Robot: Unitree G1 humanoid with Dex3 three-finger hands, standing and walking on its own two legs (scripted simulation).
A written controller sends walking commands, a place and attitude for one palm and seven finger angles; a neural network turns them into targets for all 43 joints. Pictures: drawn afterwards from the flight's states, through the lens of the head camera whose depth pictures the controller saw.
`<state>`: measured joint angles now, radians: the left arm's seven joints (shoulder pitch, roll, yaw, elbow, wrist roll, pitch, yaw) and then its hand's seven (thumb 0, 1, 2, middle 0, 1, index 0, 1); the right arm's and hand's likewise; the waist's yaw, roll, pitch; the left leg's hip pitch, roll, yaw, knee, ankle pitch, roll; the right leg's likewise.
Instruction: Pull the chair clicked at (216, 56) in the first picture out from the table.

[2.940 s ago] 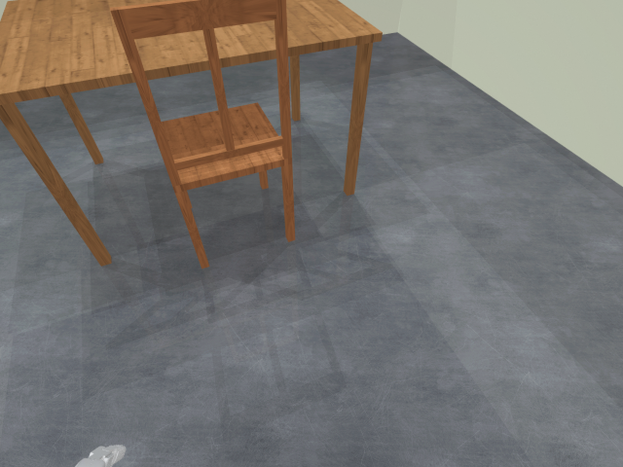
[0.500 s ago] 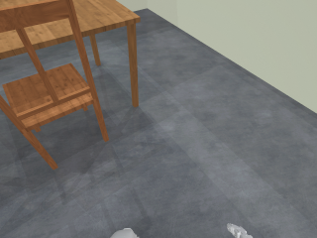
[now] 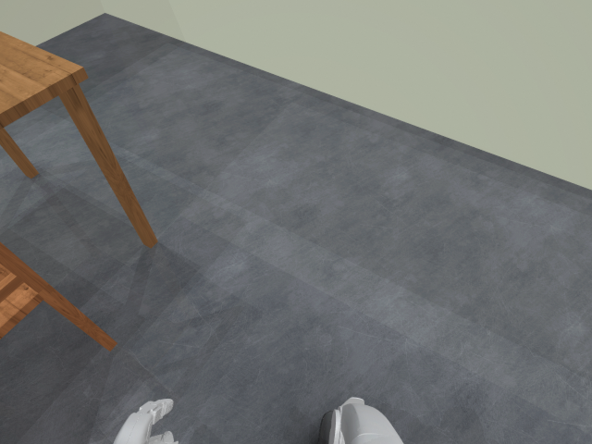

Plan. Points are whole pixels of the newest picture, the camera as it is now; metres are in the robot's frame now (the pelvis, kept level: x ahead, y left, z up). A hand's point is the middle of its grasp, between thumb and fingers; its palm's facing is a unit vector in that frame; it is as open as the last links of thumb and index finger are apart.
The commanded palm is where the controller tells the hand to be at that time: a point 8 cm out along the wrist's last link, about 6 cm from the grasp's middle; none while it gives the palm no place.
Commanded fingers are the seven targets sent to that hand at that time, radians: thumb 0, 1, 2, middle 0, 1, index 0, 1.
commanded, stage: turn to face it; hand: left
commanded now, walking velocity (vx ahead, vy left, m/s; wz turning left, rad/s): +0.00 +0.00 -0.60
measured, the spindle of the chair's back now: out of the picture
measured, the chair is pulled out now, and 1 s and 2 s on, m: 0.00 0.00 0.00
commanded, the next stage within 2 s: take the last steps up to it in 1.98 s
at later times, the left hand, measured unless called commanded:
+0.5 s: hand (173, 398) +0.21 +0.20 -0.18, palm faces +0.12 -0.98 -0.15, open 7.3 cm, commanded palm none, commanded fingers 0.00 0.90 0.90 -0.20 -0.30 -0.20 -0.30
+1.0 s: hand (168, 418) +0.18 +0.19 -0.14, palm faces +0.36 -0.88 -0.30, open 7.4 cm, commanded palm none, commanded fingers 0.00 0.90 0.90 -0.20 -0.30 -0.20 -0.30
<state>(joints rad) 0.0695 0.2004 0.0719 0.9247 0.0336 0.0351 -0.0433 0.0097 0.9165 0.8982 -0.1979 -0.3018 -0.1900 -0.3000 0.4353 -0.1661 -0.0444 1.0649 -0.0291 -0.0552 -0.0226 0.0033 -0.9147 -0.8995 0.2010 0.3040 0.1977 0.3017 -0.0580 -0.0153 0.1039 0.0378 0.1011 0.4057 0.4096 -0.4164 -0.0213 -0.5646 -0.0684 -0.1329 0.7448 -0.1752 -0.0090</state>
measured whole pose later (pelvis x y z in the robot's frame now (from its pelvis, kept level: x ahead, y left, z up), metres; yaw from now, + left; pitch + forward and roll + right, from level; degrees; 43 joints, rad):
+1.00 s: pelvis +0.13 -0.05 +0.00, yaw +22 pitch +0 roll +1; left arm 0.14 0.20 0.04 0.88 0.01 0.02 0.02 0.01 0.91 0.90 -0.20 -0.30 -0.20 -0.30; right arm 0.22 -0.27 -0.10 0.94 -0.02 0.06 0.01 0.01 -0.91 -0.90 0.20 0.30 0.20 0.30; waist -0.04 0.06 0.05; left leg -0.42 -0.06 -0.11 0.74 -0.38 -0.03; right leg -0.27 -0.03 -0.06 0.59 -0.30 0.00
